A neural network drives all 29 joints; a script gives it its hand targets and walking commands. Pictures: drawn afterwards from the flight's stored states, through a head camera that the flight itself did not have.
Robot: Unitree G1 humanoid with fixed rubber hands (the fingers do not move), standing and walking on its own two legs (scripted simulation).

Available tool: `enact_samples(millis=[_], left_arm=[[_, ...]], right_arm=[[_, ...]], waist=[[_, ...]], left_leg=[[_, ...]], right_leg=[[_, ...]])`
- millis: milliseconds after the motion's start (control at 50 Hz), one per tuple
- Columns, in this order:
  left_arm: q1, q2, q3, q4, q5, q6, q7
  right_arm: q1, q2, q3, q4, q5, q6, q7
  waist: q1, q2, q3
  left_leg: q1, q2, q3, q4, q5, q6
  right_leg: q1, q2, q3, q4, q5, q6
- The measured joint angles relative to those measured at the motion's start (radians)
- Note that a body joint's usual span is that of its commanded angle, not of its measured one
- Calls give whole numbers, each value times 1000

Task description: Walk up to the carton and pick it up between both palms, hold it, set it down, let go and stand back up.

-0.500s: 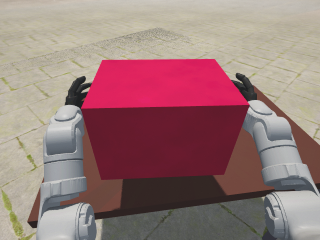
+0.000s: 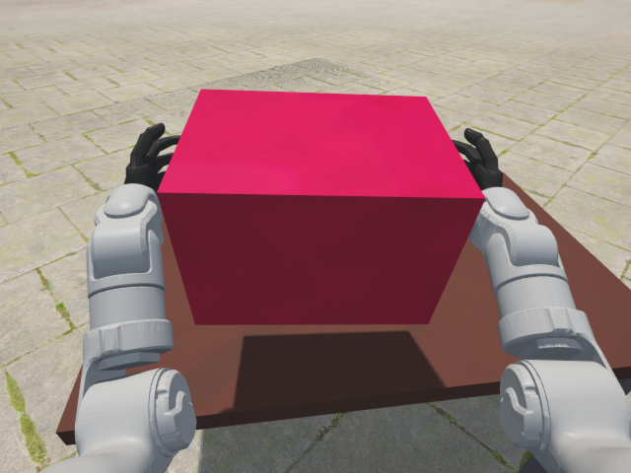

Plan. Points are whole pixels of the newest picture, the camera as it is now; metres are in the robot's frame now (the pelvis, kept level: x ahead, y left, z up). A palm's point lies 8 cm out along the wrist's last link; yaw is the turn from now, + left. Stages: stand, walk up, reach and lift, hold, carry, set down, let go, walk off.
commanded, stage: set down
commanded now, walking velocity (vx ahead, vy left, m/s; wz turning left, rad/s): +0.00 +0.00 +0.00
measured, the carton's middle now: (314, 206) +0.41 +0.01 +0.19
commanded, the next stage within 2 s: none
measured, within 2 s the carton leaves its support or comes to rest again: neither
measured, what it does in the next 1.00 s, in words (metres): stands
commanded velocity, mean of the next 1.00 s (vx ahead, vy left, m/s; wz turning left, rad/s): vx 0.00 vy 0.00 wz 0.00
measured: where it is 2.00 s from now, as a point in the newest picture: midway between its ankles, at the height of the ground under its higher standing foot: outside the picture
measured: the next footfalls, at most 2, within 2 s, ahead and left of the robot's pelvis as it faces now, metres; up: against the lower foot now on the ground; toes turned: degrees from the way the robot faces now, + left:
none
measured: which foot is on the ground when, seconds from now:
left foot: down 0.00-1.00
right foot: down 0.00-1.00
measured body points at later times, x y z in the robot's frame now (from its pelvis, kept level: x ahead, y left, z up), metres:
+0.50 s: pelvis +0.03 +0.00 +0.00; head +0.00 +0.02 +0.45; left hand +0.42 +0.20 +0.18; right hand +0.41 -0.20 +0.16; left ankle +0.03 +0.11 -0.75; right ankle +0.00 -0.12 -0.75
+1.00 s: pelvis +0.02 -0.01 +0.00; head -0.01 +0.01 +0.45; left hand +0.42 +0.20 +0.16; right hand +0.41 -0.20 +0.14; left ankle +0.03 +0.11 -0.75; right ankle +0.00 -0.11 -0.75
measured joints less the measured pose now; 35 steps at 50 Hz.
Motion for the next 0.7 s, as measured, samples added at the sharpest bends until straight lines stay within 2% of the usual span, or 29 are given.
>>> enact_samples(millis=[80,140,300,380,560,700], left_arm=[[15,-5,8,11,40,-29,-27],[55,-6,-12,-3,28,-59,-23],[166,11,-123,-59,-75,-142,42],[173,14,-140,-59,-90,-154,56],[169,4,-110,-62,-70,-127,48],[161,7,-94,-15,-65,-147,28]], right_arm=[[32,22,-2,23,-45,-58,10],[90,33,9,2,-49,-104,7],[239,19,60,-109,15,-194,-28],[245,0,79,-120,39,-197,-40],[201,-19,110,-87,54,-166,-44],[198,14,74,-59,9,-171,-33]], waist=[[1,-1,42],[0,0,66],[-5,2,88],[-4,0,90],[4,-1,81],[3,3,84]], left_leg=[[35,-3,2,-8,-6,2],[36,-4,-3,4,-17,3],[2,-1,-19,58,-59,0],[7,1,-15,61,-68,0],[18,4,-3,45,-68,-4],[5,2,-13,37,-55,-6]], right_leg=[[34,-5,-1,-6,-8,2],[45,-6,-8,-9,-14,3],[44,0,-31,-12,-31,2],[45,1,-28,-5,-41,1],[42,1,-19,3,-49,-3],[29,-1,-33,2,-44,-5]])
